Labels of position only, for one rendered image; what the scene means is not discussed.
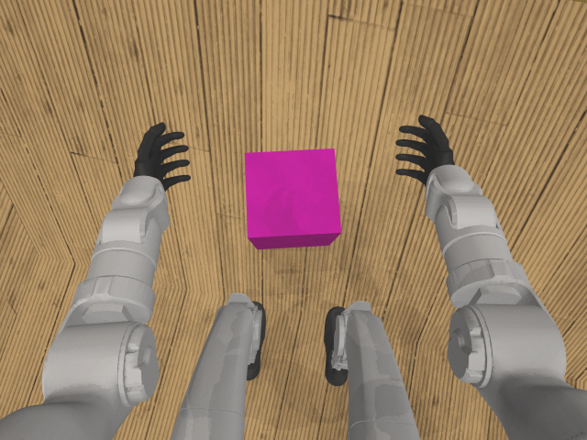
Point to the left robot upper arm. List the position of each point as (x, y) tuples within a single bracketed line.
[(95, 375)]

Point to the robot right forearm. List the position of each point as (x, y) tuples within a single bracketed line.
[(480, 266)]

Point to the robot left forearm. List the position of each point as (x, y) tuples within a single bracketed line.
[(118, 286)]

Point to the right robot upper arm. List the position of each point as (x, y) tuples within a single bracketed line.
[(513, 356)]

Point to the carton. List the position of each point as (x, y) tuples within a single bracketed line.
[(292, 198)]

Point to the robot right foot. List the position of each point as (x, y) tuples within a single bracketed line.
[(335, 376)]

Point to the robot left hand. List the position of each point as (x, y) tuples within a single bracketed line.
[(150, 157)]

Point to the robot right shin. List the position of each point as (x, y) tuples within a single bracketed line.
[(358, 305)]

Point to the robot right hand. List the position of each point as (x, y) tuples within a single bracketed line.
[(436, 149)]

